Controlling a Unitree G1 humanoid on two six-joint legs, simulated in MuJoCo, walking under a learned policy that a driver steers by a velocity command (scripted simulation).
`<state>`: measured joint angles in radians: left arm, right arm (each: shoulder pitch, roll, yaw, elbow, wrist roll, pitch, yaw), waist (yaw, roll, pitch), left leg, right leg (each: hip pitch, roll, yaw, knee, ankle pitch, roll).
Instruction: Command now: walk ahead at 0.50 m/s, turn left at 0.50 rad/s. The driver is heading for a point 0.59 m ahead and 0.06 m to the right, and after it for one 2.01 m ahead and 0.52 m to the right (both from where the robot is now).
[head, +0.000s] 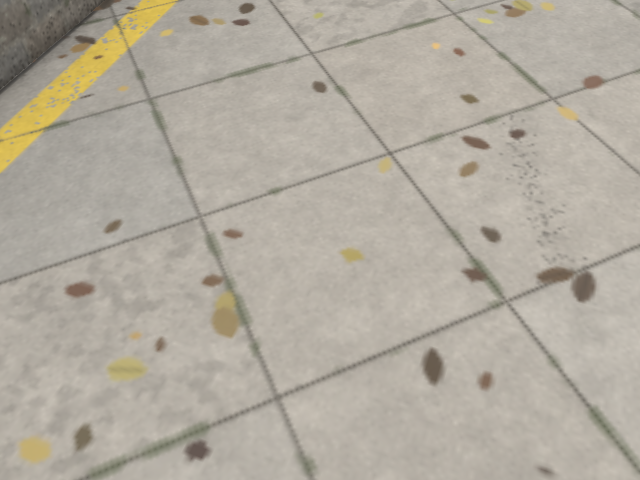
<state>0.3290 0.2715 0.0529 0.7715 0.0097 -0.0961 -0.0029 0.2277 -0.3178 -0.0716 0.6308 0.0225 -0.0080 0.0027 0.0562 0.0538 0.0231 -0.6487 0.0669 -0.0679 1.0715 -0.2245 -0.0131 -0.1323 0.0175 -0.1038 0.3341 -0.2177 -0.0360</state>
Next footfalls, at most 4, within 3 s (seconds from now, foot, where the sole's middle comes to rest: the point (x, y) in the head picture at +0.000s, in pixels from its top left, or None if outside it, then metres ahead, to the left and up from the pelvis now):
0.26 left None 0.30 0.15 -0.78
0.78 right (415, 435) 0.59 -0.11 -0.78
1.28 left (373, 303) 0.93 -0.02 -0.78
1.76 right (515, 282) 1.00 -0.38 -0.78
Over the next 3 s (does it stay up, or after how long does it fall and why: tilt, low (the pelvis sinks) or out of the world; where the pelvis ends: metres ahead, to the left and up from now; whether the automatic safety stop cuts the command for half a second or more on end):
stays up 1.57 -0.39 0.00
